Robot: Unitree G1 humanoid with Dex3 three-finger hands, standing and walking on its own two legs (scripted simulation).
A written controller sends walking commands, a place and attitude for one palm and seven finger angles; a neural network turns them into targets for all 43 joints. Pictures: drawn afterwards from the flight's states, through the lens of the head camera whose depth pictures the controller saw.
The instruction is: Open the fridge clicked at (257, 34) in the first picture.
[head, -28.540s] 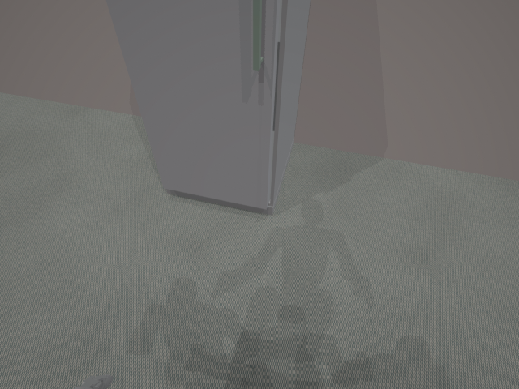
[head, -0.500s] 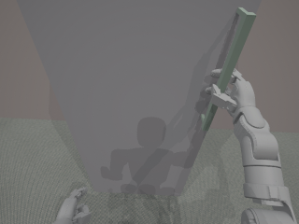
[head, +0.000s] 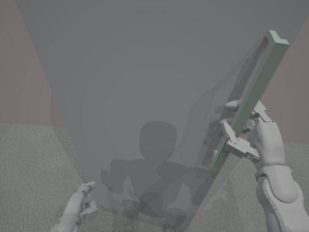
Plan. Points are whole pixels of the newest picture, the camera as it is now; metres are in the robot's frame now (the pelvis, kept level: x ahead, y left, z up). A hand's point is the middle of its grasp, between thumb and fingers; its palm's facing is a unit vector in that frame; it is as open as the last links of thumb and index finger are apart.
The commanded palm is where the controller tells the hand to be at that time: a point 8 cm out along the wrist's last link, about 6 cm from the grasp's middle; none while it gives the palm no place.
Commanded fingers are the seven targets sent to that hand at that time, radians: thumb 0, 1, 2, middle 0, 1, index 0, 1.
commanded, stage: walk backward, drawing the door open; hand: right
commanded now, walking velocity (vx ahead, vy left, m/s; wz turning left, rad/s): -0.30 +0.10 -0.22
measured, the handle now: (236, 118) +0.31 -0.15 +0.21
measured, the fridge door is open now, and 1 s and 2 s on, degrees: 12 44 82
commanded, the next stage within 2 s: stop walking and hold the door back in 1.84 s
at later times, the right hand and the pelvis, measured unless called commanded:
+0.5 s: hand (214, 189) +0.16 -0.08 +0.19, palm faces +0.16 +0.97 -0.21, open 6.7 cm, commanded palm +0.12 -0.12 +0.20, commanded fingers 0.00 -0.90 -0.90 0.45 1.40 0.45 1.40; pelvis -0.10 +0.05 +0.00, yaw -8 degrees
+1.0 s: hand out of the picture +0.04 +0.03 +0.19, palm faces +0.27 +0.94 -0.20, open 7.4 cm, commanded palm -0.01 -0.01 +0.19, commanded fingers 0.00 -0.90 -0.90 0.45 1.40 0.45 1.40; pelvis -0.19 +0.20 -0.01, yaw -28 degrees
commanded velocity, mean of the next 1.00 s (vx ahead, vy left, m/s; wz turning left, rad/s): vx -0.21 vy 0.31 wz -0.59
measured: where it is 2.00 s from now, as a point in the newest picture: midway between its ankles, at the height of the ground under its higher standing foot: outside the picture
